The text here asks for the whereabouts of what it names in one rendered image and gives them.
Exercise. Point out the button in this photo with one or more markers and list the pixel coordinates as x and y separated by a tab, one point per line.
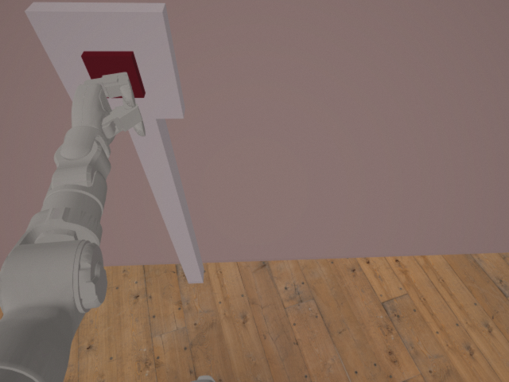
100	63

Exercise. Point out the robot left upper arm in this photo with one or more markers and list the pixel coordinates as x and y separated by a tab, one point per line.
47	289

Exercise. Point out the robot left forearm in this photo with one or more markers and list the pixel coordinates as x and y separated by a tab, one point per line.
74	203

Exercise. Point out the panel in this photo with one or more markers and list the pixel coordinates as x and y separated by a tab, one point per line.
67	29

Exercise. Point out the left robot hand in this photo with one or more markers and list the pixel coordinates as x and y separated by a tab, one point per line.
90	106

